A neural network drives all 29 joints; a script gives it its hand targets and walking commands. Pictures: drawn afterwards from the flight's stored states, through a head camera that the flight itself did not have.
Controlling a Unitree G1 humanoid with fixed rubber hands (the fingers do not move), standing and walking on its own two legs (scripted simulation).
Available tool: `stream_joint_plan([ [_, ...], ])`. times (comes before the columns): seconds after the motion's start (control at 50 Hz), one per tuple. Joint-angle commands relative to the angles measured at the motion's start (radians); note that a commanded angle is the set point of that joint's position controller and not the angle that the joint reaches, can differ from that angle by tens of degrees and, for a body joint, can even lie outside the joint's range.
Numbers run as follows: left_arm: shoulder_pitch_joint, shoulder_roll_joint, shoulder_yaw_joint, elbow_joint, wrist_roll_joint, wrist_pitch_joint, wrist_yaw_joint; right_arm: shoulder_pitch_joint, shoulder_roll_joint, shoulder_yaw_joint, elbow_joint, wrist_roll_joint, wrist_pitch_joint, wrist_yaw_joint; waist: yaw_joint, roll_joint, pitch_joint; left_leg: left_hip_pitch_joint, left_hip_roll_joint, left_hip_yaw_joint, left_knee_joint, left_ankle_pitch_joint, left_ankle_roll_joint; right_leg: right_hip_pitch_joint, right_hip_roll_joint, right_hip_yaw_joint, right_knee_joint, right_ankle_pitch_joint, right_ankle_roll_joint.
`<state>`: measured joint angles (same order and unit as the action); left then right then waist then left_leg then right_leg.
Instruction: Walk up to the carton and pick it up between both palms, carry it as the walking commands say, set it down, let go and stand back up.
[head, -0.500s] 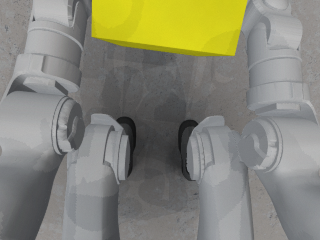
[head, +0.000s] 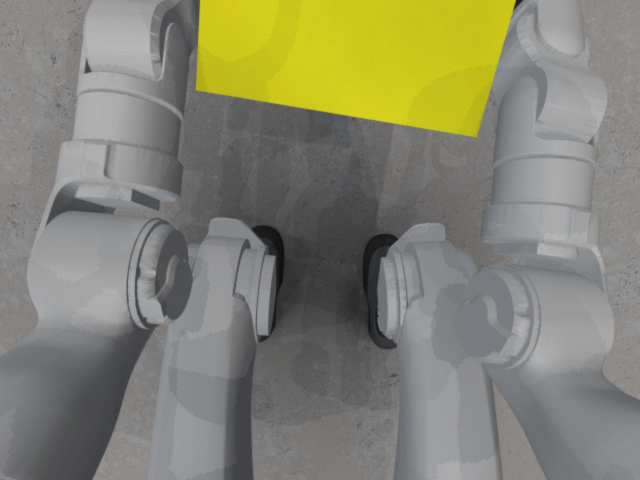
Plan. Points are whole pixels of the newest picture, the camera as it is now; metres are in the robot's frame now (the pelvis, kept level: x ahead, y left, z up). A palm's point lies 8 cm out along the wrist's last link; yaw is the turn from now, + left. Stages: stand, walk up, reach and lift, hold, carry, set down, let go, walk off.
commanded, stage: reach and lift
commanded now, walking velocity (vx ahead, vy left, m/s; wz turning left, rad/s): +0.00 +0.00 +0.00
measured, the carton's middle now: out of the picture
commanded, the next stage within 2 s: none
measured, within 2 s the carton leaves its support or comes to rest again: neither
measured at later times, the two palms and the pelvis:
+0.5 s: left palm out of the picture +0.55 +0.13 -0.07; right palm out of the picture +0.52 -0.16 -0.07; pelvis -0.01 +0.00 +0.05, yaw +0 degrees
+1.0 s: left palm out of the picture +0.53 +0.13 +0.00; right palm out of the picture +0.50 -0.16 +0.01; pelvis -0.02 +0.00 +0.10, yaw +0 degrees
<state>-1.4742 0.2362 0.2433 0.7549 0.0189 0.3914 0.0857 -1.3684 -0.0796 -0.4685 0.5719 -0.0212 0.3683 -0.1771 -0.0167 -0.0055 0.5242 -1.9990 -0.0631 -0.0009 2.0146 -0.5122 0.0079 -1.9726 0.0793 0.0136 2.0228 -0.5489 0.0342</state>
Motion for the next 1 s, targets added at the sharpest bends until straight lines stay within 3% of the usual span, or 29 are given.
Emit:
stream_joint_plan([
  [0.0, -0.702, -1.104, -0.480, -0.229, -0.151, -0.044, -0.225, -0.805, 0.976, 0.691, -0.114, 0.149, 0.011, 0.294, -0.031, 0.034, -2.269, 0.862, -0.087, 0.045, -0.169, 0.315, -0.005, 0.618, 0.080, -0.090, -0.191, 0.297, -0.008],
  [0.14, -0.679, -1.111, -0.473, -0.226, -0.127, -0.024, -0.233, -0.766, 1.010, 0.682, -0.088, 0.129, 0.033, 0.306, -0.024, 0.033, -2.276, 0.882, -0.091, 0.046, -0.220, 0.292, -0.008, 0.636, 0.085, -0.091, -0.237, 0.274, -0.007],
  [0.46, -0.636, -1.120, -0.509, -0.302, -0.130, 0.004, -0.240, -0.715, 1.058, 0.748, -0.163, 0.145, 0.063, 0.304, -0.007, 0.024, -2.387, 0.982, -0.101, 0.044, -0.324, 0.301, -0.008, 0.801, 0.096, -0.070, -0.347, 0.302, -0.003],
  [0.86, -0.569, -1.163, -0.520, -0.286, -0.117, 0.015, -0.246, -0.660, 1.070, 0.768, -0.161, 0.133, 0.068, 0.311, -0.020, 0.027, -2.343, 1.093, -0.097, 0.021, -0.457, 0.267, -0.010, 0.890, 0.097, -0.055, -0.481, 0.258, -0.006],
  [0.98, -0.570, -1.177, -0.543, -0.330, -0.128, 0.017, -0.243, -0.637, 1.089, 0.780, -0.173, 0.138, 0.073, 0.317, -0.025, 0.035, -2.371, 1.168, -0.096, 0.011, -0.506, 0.262, -0.013, 0.942, 0.098, -0.055, -0.524, 0.252, -0.007],
])
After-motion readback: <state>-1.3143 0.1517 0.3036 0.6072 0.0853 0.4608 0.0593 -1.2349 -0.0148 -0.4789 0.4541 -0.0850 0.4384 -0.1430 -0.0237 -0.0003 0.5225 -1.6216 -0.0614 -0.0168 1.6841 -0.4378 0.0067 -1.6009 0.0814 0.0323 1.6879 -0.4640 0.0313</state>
